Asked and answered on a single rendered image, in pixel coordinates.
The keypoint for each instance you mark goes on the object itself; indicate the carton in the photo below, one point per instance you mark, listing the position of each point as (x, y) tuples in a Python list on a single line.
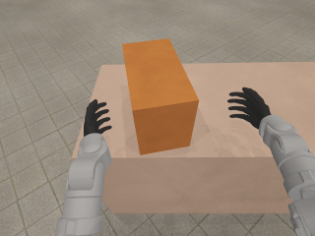
[(164, 103)]

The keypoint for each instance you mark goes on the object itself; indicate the robot right upper arm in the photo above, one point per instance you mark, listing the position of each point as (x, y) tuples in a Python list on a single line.
[(303, 216)]

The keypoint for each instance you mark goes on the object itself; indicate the left robot hand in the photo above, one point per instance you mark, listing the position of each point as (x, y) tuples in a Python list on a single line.
[(91, 125)]

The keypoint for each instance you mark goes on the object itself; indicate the right robot forearm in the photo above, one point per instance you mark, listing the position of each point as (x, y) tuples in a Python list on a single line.
[(292, 155)]

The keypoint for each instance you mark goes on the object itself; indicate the right robot hand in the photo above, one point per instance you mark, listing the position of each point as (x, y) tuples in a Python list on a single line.
[(256, 109)]

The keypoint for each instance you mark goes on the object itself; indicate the pedestal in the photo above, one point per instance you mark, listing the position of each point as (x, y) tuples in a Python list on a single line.
[(227, 169)]

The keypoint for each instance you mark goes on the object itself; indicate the left robot forearm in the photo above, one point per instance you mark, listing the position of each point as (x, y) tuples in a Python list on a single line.
[(84, 189)]

